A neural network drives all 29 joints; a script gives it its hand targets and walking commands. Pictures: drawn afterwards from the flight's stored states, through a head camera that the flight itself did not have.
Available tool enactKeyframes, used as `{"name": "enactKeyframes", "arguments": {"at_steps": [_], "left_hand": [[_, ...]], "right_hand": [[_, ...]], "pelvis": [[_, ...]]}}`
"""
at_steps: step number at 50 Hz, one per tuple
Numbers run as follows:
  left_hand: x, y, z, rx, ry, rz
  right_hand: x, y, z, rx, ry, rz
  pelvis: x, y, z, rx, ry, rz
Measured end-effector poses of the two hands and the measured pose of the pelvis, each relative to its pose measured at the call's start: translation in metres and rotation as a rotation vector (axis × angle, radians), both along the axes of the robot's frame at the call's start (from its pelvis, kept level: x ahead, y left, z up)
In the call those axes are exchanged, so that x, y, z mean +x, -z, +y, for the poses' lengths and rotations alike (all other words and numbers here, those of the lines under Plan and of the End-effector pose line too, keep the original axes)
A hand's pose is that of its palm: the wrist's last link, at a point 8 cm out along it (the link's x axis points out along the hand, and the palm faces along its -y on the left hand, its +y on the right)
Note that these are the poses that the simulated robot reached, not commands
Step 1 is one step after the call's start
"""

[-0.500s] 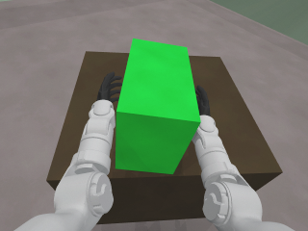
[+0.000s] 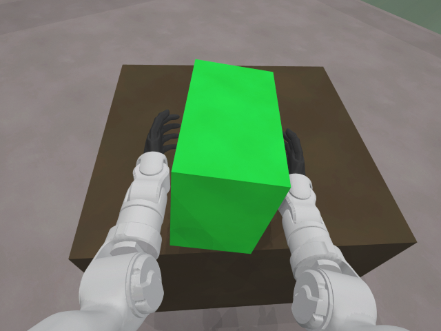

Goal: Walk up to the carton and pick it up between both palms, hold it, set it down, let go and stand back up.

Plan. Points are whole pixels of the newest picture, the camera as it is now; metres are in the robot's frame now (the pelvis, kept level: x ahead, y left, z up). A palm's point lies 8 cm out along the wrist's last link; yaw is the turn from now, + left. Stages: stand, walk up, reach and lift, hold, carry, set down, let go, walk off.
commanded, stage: set down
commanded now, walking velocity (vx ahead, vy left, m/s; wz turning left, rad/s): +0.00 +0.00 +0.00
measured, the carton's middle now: (222, 156) +0.45 +0.01 +0.03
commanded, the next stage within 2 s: none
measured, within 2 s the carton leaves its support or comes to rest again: rests again in 0.66 s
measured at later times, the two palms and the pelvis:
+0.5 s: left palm (153, 165) +0.38 +0.15 +0.06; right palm (291, 181) +0.37 -0.12 +0.06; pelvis -0.01 +0.00 +0.00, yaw -1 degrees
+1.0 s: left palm (153, 166) +0.39 +0.15 +0.05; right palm (289, 178) +0.38 -0.12 +0.05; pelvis +0.00 +0.00 +0.00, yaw -1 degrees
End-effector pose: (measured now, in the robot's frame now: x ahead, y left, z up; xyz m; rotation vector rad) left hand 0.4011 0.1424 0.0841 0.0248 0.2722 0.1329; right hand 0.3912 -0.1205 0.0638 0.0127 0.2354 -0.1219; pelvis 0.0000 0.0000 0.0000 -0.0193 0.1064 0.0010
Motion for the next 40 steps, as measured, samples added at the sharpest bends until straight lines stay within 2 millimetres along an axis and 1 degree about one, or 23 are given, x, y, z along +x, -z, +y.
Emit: {"name": "enactKeyframes", "arguments": {"at_steps": [13,22,29,40], "left_hand": [[-0.015,0.01,0.006,-0.025,-0.003,0.013],[-0.017,0.017,0.005,-0.042,0.012,0.011],[-0.015,0.023,0.005,-0.045,0.014,0.008],[-0.012,0.03,0.007,-0.03,0.011,-0.003]], "right_hand": [[-0.013,0.003,0.005,-0.021,-0.006,0.011],[-0.018,0.005,0.004,-0.042,0.006,0.009],[-0.017,0.009,0.003,-0.042,0.004,0.003],[-0.01,0.011,0.005,-0.051,-0.009,-0.013]], "pelvis": [[-0.009,-0.001,-0.002,0.007,0.006,-0.025],[-0.014,-0.001,-0.001,0.006,0.013,-0.017],[-0.014,-0.001,0.001,0.006,0.018,-0.007],[-0.007,-0.001,0.002,0.004,0.019,0.011]]}}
